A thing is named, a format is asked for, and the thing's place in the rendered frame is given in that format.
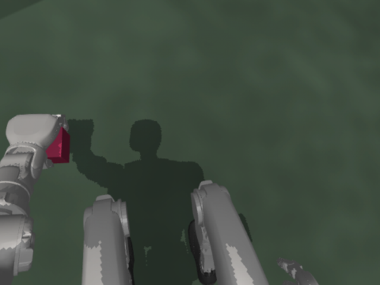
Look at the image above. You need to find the right robot hand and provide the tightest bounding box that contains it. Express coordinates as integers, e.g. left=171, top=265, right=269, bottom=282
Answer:
left=277, top=258, right=319, bottom=285

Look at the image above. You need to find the right robot foot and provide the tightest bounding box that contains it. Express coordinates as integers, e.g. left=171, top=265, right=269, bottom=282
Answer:
left=188, top=220, right=217, bottom=285

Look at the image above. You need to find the cube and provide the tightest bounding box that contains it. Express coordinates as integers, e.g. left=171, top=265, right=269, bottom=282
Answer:
left=45, top=127, right=70, bottom=163

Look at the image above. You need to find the left robot arm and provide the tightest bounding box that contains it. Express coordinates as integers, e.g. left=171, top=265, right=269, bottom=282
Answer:
left=0, top=142, right=46, bottom=285

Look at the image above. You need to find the left robot hand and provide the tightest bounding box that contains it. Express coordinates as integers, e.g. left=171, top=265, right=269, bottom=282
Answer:
left=6, top=114, right=69, bottom=169

